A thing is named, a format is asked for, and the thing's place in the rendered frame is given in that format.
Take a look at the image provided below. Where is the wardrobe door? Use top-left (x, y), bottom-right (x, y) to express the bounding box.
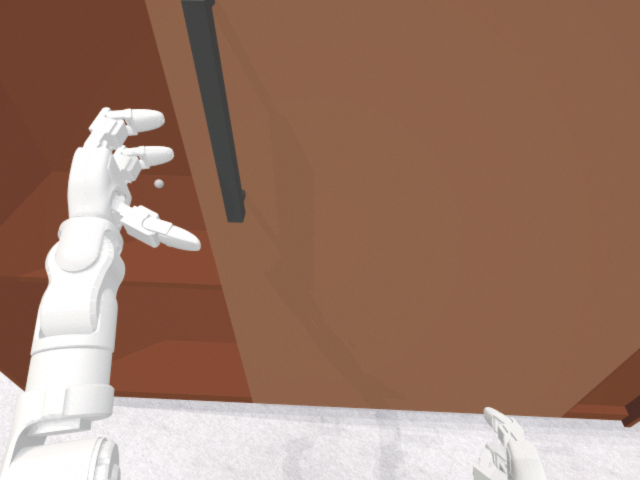
top-left (145, 0), bottom-right (640, 418)
top-left (577, 348), bottom-right (640, 406)

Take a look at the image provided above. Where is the handle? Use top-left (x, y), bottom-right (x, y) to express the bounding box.
top-left (181, 0), bottom-right (246, 223)

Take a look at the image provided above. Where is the left robot hand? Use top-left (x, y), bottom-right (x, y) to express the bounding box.
top-left (68, 107), bottom-right (201, 251)

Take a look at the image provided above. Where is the robot left forearm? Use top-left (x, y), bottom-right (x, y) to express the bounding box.
top-left (0, 216), bottom-right (125, 480)

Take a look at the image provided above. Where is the right robot hand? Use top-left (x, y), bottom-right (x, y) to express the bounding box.
top-left (473, 407), bottom-right (548, 480)

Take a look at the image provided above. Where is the left robot upper arm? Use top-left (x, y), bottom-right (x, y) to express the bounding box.
top-left (5, 437), bottom-right (121, 480)

